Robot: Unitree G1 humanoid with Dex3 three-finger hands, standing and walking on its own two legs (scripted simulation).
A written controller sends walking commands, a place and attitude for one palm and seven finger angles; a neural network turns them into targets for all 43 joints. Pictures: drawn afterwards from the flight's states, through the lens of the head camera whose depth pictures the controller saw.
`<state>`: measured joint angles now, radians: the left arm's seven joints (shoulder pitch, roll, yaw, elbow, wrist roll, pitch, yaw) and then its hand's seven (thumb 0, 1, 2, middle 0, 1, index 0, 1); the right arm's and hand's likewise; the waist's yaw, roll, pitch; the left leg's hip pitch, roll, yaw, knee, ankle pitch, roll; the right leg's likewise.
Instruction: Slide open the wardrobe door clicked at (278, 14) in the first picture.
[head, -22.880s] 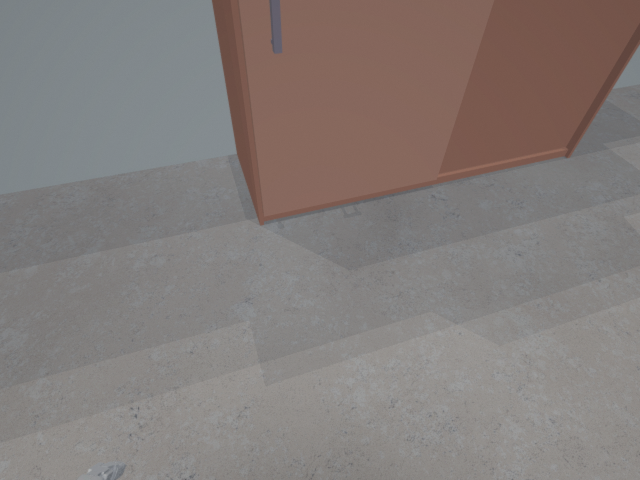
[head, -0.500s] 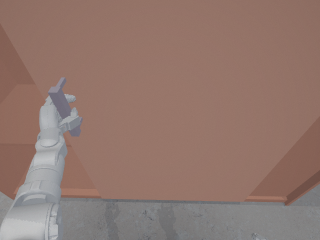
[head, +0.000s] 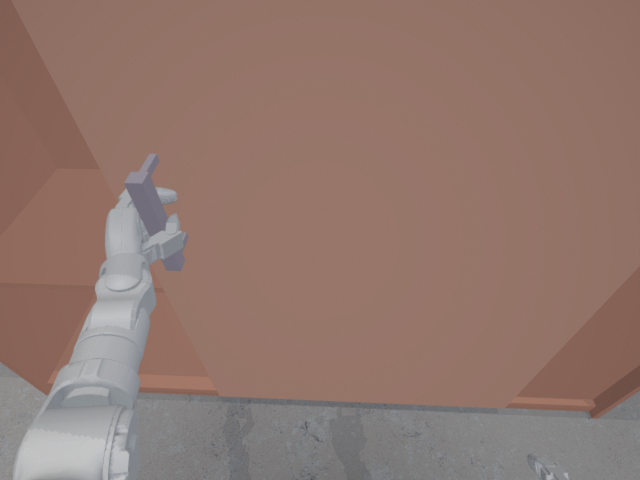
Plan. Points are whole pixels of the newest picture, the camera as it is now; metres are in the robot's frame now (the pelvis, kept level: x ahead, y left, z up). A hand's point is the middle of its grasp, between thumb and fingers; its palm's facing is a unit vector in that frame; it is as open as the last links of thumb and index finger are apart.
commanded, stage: stop walking and hold the door there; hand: left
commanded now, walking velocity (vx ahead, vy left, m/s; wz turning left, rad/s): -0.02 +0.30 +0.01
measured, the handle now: (163, 215) +0.45 +0.25 +0.09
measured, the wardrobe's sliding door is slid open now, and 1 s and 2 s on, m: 0.55 0.55 0.55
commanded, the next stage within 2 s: loosen the grip on the handle in 1.40 s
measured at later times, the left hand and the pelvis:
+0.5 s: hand (166, 238) +0.40 +0.23 +0.09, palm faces +0.15 -0.97 -0.21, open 5.7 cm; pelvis -0.04 +0.07 +0.00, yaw -5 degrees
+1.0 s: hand (169, 236) +0.40 +0.22 +0.10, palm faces +0.20 -0.96 -0.20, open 5.7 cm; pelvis -0.03 +0.04 +0.01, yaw -7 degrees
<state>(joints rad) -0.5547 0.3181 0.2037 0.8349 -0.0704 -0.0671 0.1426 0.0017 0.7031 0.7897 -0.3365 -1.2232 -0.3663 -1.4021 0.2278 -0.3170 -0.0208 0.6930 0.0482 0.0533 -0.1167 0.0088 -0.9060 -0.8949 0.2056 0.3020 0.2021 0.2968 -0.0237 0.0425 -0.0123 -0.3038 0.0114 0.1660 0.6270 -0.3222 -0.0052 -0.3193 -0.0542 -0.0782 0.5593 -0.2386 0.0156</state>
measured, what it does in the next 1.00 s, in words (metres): steps on the spot: right foot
